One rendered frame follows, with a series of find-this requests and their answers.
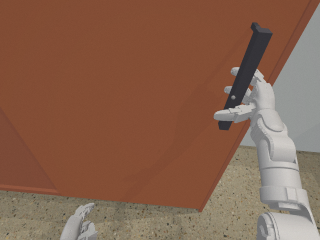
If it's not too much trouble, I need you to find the right robot upper arm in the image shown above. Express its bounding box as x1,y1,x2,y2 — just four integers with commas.
256,211,320,240

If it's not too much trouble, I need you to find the handle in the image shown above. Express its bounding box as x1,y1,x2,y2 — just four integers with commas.
218,22,273,131

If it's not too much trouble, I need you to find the wardrobe door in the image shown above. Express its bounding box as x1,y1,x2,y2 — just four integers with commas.
0,107,57,190
0,0,310,209

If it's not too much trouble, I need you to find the right robot hand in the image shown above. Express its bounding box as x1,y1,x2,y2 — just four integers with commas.
213,67,276,123

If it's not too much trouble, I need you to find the right robot forearm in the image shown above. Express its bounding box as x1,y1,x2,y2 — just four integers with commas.
250,109,320,240

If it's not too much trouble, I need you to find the left robot hand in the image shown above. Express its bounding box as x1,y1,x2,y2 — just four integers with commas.
60,202,98,240

